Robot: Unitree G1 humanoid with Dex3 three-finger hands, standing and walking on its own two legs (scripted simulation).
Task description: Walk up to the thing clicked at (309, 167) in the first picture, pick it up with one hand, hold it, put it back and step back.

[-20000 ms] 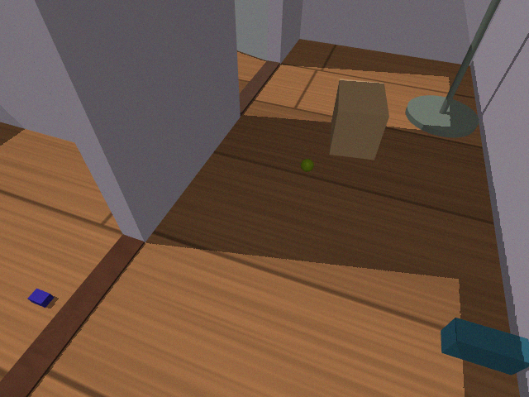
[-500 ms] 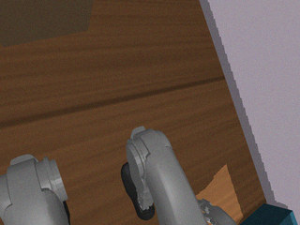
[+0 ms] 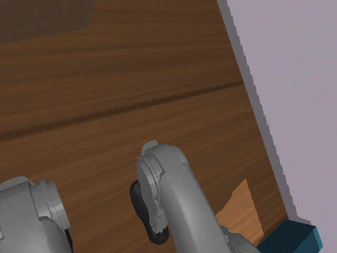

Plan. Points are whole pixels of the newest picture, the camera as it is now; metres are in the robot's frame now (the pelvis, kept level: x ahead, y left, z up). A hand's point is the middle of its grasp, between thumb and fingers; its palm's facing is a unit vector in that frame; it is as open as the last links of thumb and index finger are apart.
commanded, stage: close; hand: left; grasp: from above
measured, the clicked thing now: out of the picture +0.44 +0.33 -0.27
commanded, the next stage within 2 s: settle in 1.46 s
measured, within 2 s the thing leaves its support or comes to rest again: leaves its support in 1.86 s
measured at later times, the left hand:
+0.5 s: hand out of the picture +0.43 +0.32 -0.24, palm faces -0.42 -0.16 -0.89, open 12.0 cm
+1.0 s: hand out of the picture +0.43 +0.32 -0.25, palm faces -0.42 -0.16 -0.89, open 9.7 cm
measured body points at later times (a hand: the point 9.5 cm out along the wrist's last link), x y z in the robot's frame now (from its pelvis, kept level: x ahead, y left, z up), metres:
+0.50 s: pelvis +0.00 +0.00 +0.00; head +0.26 +0.13 +0.34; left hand +0.45 +0.33 -0.19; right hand +0.05 -0.25 -0.06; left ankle +0.07 +0.14 -0.27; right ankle +0.11 -0.12 -0.27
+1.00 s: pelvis -0.01 +0.00 +0.00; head +0.27 +0.12 +0.34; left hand +0.45 +0.32 -0.20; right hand +0.05 -0.25 -0.06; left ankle +0.07 +0.14 -0.27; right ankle +0.11 -0.12 -0.27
